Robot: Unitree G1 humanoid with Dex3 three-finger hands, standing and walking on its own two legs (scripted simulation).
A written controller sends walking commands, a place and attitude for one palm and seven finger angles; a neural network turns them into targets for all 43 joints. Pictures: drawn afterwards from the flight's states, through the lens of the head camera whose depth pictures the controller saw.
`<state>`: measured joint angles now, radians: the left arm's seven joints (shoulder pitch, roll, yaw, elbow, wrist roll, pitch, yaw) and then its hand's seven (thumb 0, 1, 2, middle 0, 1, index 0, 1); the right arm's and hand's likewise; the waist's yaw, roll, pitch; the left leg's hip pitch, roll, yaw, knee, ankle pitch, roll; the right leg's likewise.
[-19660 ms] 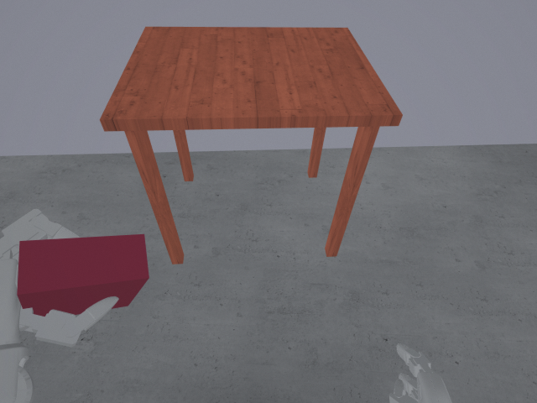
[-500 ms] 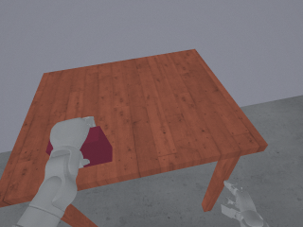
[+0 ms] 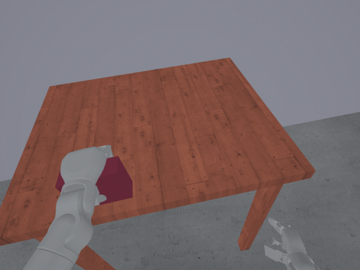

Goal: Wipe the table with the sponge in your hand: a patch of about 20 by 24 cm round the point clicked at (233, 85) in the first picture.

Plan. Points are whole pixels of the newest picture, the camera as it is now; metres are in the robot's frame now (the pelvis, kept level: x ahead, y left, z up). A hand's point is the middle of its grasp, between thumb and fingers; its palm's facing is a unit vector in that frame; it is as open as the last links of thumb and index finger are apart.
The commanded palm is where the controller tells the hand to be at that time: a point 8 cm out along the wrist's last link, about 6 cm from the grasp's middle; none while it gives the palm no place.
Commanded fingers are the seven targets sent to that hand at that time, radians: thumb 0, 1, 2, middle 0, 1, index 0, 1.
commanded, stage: lower the sponge onto the table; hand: left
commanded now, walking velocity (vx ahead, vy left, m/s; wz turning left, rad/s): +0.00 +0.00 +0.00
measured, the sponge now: (100, 187) +0.27 +0.25 +0.02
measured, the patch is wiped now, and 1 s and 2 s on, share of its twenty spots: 0.00 0.35 0.55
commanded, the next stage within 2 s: wipe forward along the first lane in 0.14 s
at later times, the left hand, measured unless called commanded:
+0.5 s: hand (96, 169) +0.30 +0.26 +0.06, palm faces -0.04 -0.04 -1.00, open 9.4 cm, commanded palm +0.29 +0.27 +0.10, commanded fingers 0.00 0.10 1.30 -1.20 -1.60 -1.20 -1.60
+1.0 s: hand (98, 150) +0.36 +0.28 +0.06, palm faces -0.08 +0.00 -1.00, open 9.4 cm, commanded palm +0.35 +0.28 +0.09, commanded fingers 0.00 0.10 1.30 -1.20 -1.60 -1.20 -1.60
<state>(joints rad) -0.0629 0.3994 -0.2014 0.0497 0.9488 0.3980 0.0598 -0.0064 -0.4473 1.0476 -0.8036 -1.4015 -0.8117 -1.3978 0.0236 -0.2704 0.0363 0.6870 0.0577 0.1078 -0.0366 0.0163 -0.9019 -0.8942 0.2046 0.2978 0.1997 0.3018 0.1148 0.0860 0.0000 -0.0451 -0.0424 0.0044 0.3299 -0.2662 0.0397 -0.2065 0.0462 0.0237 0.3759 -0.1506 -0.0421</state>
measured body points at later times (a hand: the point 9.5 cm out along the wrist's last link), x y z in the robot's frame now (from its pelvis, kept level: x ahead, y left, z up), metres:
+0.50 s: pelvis -0.01 -0.01 +0.00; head +0.00 -0.04 +0.45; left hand +0.30 +0.26 +0.11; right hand +0.21 -0.22 -0.11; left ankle -0.06 +0.09 -0.74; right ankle +0.03 -0.10 -0.74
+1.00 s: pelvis -0.02 -0.01 -0.01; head +0.02 -0.04 +0.44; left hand +0.36 +0.28 +0.11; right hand +0.13 -0.27 -0.14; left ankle -0.06 +0.09 -0.74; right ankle +0.03 -0.10 -0.74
